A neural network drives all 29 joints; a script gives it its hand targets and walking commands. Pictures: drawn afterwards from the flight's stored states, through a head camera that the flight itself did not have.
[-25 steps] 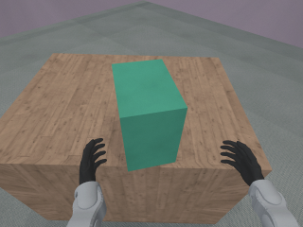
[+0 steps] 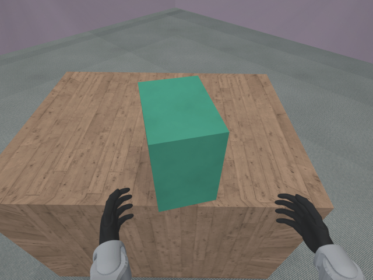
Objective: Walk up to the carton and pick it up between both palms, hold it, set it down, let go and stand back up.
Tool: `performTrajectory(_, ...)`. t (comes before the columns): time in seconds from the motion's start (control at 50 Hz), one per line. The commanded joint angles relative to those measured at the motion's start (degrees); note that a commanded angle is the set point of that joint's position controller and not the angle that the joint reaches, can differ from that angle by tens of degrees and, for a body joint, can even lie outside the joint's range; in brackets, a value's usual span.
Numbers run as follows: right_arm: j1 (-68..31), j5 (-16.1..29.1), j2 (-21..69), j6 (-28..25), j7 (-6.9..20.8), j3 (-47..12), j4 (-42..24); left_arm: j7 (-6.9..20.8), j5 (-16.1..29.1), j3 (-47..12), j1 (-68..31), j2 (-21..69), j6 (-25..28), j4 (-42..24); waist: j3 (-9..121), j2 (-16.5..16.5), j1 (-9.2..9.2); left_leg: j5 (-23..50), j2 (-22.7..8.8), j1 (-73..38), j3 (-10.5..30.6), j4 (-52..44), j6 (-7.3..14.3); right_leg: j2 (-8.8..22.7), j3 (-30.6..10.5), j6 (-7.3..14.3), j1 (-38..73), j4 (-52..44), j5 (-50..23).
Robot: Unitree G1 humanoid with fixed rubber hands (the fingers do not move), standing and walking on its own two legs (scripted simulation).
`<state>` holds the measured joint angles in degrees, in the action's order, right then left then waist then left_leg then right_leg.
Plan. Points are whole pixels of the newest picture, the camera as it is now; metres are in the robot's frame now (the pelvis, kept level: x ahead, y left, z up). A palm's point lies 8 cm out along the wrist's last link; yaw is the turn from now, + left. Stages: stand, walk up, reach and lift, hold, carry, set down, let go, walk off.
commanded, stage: set down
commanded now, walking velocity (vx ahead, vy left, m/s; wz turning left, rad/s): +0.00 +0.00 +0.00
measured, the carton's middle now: (178, 143) +0.45 +0.08 +0.04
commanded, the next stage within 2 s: let go in 2.00 s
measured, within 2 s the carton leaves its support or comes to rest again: neither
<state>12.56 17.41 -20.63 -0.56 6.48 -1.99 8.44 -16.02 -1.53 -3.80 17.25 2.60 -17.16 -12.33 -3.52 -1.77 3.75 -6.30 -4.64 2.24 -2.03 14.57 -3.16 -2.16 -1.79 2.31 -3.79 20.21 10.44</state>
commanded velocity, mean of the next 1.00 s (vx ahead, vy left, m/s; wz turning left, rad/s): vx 0.00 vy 0.00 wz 0.00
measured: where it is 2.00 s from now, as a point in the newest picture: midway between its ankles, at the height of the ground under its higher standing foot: outside the picture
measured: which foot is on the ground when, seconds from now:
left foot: down 0.00-1.00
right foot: down 0.00-1.00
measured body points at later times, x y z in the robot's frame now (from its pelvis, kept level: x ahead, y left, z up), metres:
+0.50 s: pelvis +0.03 +0.02 +0.00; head +0.03 +0.03 +0.45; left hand +0.21 +0.21 -0.01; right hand +0.24 -0.21 +0.00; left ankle +0.03 +0.17 -0.75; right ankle +0.01 -0.09 -0.75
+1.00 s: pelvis +0.03 +0.02 +0.00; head +0.04 +0.04 +0.45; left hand +0.19 +0.23 -0.04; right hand +0.22 -0.20 -0.04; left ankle +0.03 +0.17 -0.75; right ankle +0.01 -0.09 -0.75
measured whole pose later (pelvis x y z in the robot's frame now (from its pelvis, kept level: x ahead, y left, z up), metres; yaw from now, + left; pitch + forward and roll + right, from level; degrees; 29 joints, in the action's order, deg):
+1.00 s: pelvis +0.03 +0.02 +0.00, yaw +0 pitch -3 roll +0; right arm 17.3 9.3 -15.4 -8.7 5.8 -1.1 22.4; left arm -8.9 -0.7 -1.8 21.5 -4.2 -4.9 7.8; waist -3.9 -1.2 3.9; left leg -9.0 -3.6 2.7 -2.5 15.1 -2.5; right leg -0.9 -2.3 0.5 -1.8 15.4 10.5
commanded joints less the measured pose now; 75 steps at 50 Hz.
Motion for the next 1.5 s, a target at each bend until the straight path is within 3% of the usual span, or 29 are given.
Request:
performTrajectory(0.0, -5.98, -0.97, -6.32, -1.44, -0.04, 4.77, -8.47, 0.97, 0.06, -0.62, -6.18, -0.84, 2.35, -6.23, 2.63, -2.52, -0.19, -2.05, 4.20, -7.16, -0.52, 0.07, 3.24, 1.08, -1.38, 0.82, -11.45, -8.80, 4.84)
performTrajectory(0.04, -6.18, -1.16, -6.96, -1.99, 0.25, 5.19, -10.84, 0.56, 0.22, -0.07, -6.99, -0.94, 3.25, -8.83, 4.23, -2.23, 1.07, -0.37, 3.96, -7.26, -0.29, -0.09, 2.91, 0.43, -0.49, 0.94, -11.42, -8.28, 3.63)
performTrajectory(0.08, -4.34, -2.97, -5.61, -1.14, -0.23, 4.85, -7.22, 1.92, -0.37, 0.10, -6.93, -2.23, 3.33, -1.44, 1.74, -3.70, -0.19, -3.14, 4.25, -6.21, -0.86, -0.11, 3.31, 1.17, -1.10, 0.52, -11.60, -8.51, 5.38)
performTrajectory(0.1, -4.66, -2.02, -6.53, -2.00, 0.12, 5.40, -9.25, 1.21, 0.33, -0.48, -5.97, -1.76, 4.33, -5.56, 3.53, -2.32, 0.31, -1.17, 3.99, -7.46, -0.24, -0.13, 3.10, 0.82, -0.72, 0.73, -11.78, -8.53, 4.59)
performTrajectory(0.22, -1.38, -3.17, -5.44, -2.50, 0.23, 4.57, -7.69, 2.37, -0.01, 0.17, -3.79, -3.09, 5.27, -1.38, 3.61, -2.32, 0.60, 1.15, 4.39, -7.43, -0.55, 0.66, 3.05, 0.74, -0.41, 0.58, -10.86, -8.59, 1.69)
performTrajectory(0.28, 0.03, -3.95, -6.18, -3.42, 0.27, 5.68, -7.24, 3.12, 0.43, -0.67, -1.33, -3.34, 6.65, -0.15, 4.12, -3.01, -1.07, 3.95, 4.39, -8.52, -0.44, 0.70, 2.76, 0.10, 0.43, 0.38, -10.20, -8.52, -1.60)
performTrajectory(0.32, -0.54, -3.22, -5.84, -4.51, 0.81, 5.45, -7.53, 2.65, -0.55, -0.55, -1.49, -2.63, 7.56, -3.25, 5.90, -1.46, 0.43, 6.31, 4.37, -8.92, -0.35, 1.03, 2.12, -0.29, 0.53, 0.73, -8.88, -8.54, -2.86)
performTrajectory(0.4, 2.79, -5.08, -3.94, -5.09, 0.29, 4.25, -3.30, 4.28, -0.72, 0.14, 1.50, -4.15, 8.33, 3.00, 3.52, -3.20, -0.53, 8.11, 5.12, -8.14, -0.92, 1.64, 2.62, 0.18, -0.46, 0.24, -8.01, -8.84, -6.00)
performTrajectory(0.46, 3.12, -3.76, -5.62, -6.52, 1.03, 5.09, -3.90, 3.43, -0.98, -0.50, 3.79, -3.63, 9.85, -2.39, 6.00, 0.61, 0.34, 13.83, 4.54, -10.44, -0.25, 1.79, 1.44, -0.94, 0.71, 0.87, -7.87, -8.37, -9.08)
performTrajectory(0.5, 3.84, -4.95, -4.60, -6.78, 0.82, 5.44, 0.62, 4.61, -1.46, -0.83, 3.86, -3.74, 9.97, 2.31, 4.65, 0.07, -1.46, 14.39, 4.85, -10.25, -0.46, 2.41, 1.21, -0.52, 0.73, 0.80, -7.24, -8.88, -9.71)
performTrajectory(0.52, 3.85, -4.31, -5.77, -7.98, 1.28, 5.17, -2.01, 3.65, -1.31, -0.55, 5.28, -3.70, 11.08, -2.20, 7.09, 0.69, 0.03, 18.87, 4.50, -11.61, -0.13, 2.82, 0.82, -1.19, 1.08, 1.12, -6.92, -8.20, -12.92)
performTrajectory(0.76, 4.80, -6.98, -2.04, -9.55, -0.55, 3.48, 5.41, 7.02, -0.74, 2.02, 5.64, -7.33, 13.02, 10.64, 2.89, -1.71, -1.02, 13.77, 5.15, -8.13, -1.66, 2.65, 1.43, 0.39, -0.16, 0.16, -5.37, -9.19, -11.23)
performTrajectory(0.78, 3.81, -6.93, -2.41, -9.81, -0.56, 3.66, 4.27, 6.54, -0.41, 2.13, 5.17, -7.74, 13.53, 8.96, 2.36, -1.62, 0.22, 14.30, 5.05, -7.96, -1.58, 2.42, 1.43, 0.22, 0.34, -0.09, -5.61, -8.67, -11.35)
performTrajectory(0.82, 2.87, -7.08, -2.39, -9.96, -0.59, 3.97, 4.97, 6.56, 0.46, 1.68, 3.59, -7.48, 13.99, 9.33, 3.37, -2.17, -0.44, 12.93, 4.75, -8.90, -1.46, 2.02, 1.52, -0.06, 0.71, 0.05, -6.68, -9.40, -8.51)
performTrajectory(0.84, 1.68, -7.02, -2.37, -10.29, -0.26, 4.02, 4.07, 6.13, 0.21, 2.69, 3.17, -7.87, 14.11, 8.18, 3.99, -1.86, 1.30, 13.03, 4.56, -8.63, -1.49, 2.03, 1.65, -0.26, 0.68, -0.12, -6.48, -9.26, -7.93)
performTrajectory(0.86, 2.43, -7.22, -1.84, -10.28, -0.31, 4.62, 5.57, 6.24, 0.66, 1.82, 2.96, -7.65, 14.38, 8.52, 4.75, -1.10, -0.92, 12.37, 4.54, -9.03, -1.21, 2.26, 1.55, -0.04, 0.60, 0.21, -6.66, -9.02, -8.51)
performTrajectory(0.88, 1.95, -6.59, -2.97, -11.15, -0.02, 4.72, 3.23, 5.57, 1.15, 2.46, 3.52, -8.05, 14.85, 6.54, 6.31, -1.17, 1.35, 15.12, 4.35, -9.43, -1.24, 2.58, 1.25, -0.66, 1.08, 0.14, -6.25, -8.66, -9.44)
performTrajectory(0.9, 3.14, -8.10, -1.26, -10.34, -0.73, 3.98, 6.92, 6.71, 0.45, 2.13, 2.61, -8.67, 14.30, 12.15, 3.40, -1.36, -0.69, 11.47, 5.11, -8.52, -1.75, 2.58, 1.67, 0.46, 0.13, -0.29, -6.92, -9.37, -7.37)
performTrajectory(1.0, 2.30, -8.07, -0.74, -10.52, -0.92, 3.40, 8.98, 7.37, 0.87, 3.39, 1.50, -9.66, 14.55, 12.43, 4.58, 0.27, 0.45, 11.60, 4.75, -8.61, -1.85, 2.66, 1.76, 0.36, 0.61, -0.24, -7.09, -8.74, -7.22)
performTrajectory(1.02, 2.17, -9.02, 0.17, -9.84, -1.48, 3.37, 11.86, 8.53, 1.05, 2.88, 1.27, -10.23, 13.71, 18.07, 2.22, -0.88, -1.29, 9.15, 5.21, -7.66, -2.31, 2.67, 1.92, 1.08, -0.06, -0.58, -7.00, -9.37, -5.98)
performTrajectory(1.04, 0.80, -7.83, -1.75, -11.24, -0.60, 4.54, 7.42, 6.76, 0.82, 2.96, 1.44, -9.78, 14.62, 9.07, 6.46, 1.21, 1.03, 12.92, 4.38, -9.44, -1.55, 2.51, 1.23, -0.43, 1.27, 0.05, -6.96, -8.57, -7.52)
performTrajectory(1.06, 0.84, -8.88, -0.26, -10.46, -1.12, 3.61, 10.84, 7.90, 0.82, 3.08, 1.23, -9.80, 13.98, 15.59, 3.81, -0.67, 0.09, 10.43, 4.85, -7.88, -1.81, 2.95, 1.46, 0.07, 0.66, -0.13, -6.96, -8.95, -5.72)
performTrajectory(1.26, -3.14, -12.04, 1.19, -9.01, -1.46, 5.34, 13.59, 8.91, 1.55, 3.66, -3.94, -12.68, 12.40, 19.81, 2.63, -0.52, -0.37, 1.63, 4.95, -4.75, -2.20, 2.36, 2.48, 1.15, 0.68, -0.47, -9.52, -8.44, 1.25)
performTrajectory(1.3, -2.43, -12.68, 2.22, -8.76, -1.75, 4.45, 16.61, 9.64, 1.31, 4.12, -3.83, -13.32, 12.32, 23.23, 1.77, -0.75, -1.28, 2.92, 5.14, -4.46, -2.35, 2.94, 2.39, 1.26, 0.67, -0.68, -9.06, -7.98, -0.32)
performTrajectory(1.34, -3.46, -11.83, 0.66, -9.79, -1.26, 5.57, 13.32, 8.96, 1.94, 4.08, -3.88, -13.30, 13.00, 19.25, 5.25, -0.14, -0.05, 4.81, 4.40, -5.42, -1.62, 2.83, 1.87, 0.34, 1.91, -0.71, -8.74, -6.86, -1.36)
performTrajectory(1.36, -2.23, -12.78, 1.89, -9.53, -1.81, 4.54, 16.39, 9.87, 1.40, 4.16, -3.45, -13.79, 12.88, 23.48, 3.14, 0.14, -1.24, 4.68, 4.96, -5.02, -2.31, 3.09, 1.95, 1.19, 0.93, -0.53, -8.73, -7.57, -1.45)
performTrajectory(1.38, -3.09, -11.62, 1.07, -10.34, -1.33, 5.41, 15.41, 9.07, 1.79, 3.72, -3.80, -13.51, 13.47, 18.88, 6.40, 1.53, -0.42, 6.44, 4.69, -5.54, -1.88, 3.29, 1.42, 0.46, 1.48, -0.30, -8.37, -7.07, -2.33)
performTrajectory(1.42, -1.88, -12.16, 0.44, -10.19, -1.06, 5.11, 17.90, 9.26, 1.14, 3.48, -2.54, -13.04, 13.24, 21.18, 5.77, 2.39, -1.99, 7.37, 4.36, -6.78, -1.46, 3.48, 1.12, 0.29, 2.04, 0.08, -9.22, -7.33, -2.79)
performTrajectory(1.48, -2.45, -13.69, 0.98, -10.05, -1.89, 5.15, 21.00, 10.96, 0.34, 4.82, -1.77, -13.56, 12.11, 28.25, 1.62, 0.97, -1.80, 6.93, 4.55, -5.17, -1.68, 3.65, 1.50, 0.48, 1.82, -0.32, -8.96, -7.34, -3.35)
